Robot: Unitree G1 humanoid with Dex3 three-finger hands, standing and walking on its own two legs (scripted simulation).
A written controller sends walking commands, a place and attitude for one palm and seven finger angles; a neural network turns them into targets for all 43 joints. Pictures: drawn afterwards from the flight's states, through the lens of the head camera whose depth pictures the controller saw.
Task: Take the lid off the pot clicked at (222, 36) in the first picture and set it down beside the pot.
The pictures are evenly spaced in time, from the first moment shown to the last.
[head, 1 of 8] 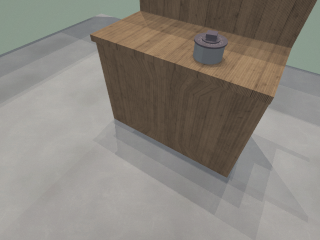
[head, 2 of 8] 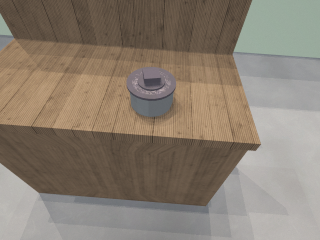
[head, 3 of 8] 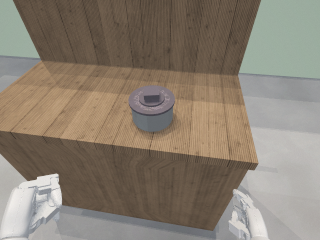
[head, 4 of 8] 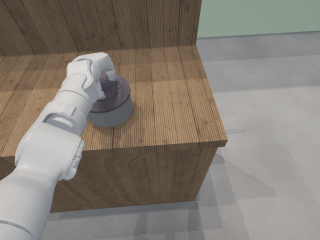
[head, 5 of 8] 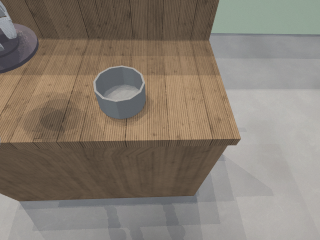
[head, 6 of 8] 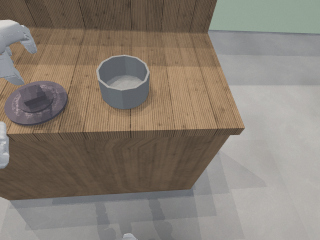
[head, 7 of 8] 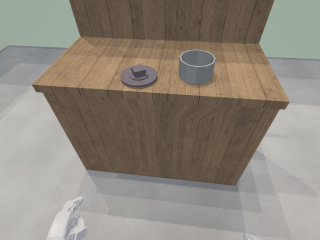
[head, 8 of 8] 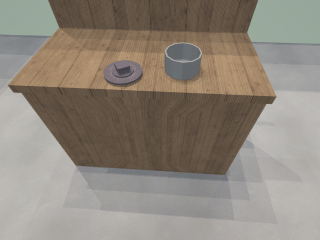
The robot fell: no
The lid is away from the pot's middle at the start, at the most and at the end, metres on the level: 0.00 0.25 0.25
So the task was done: yes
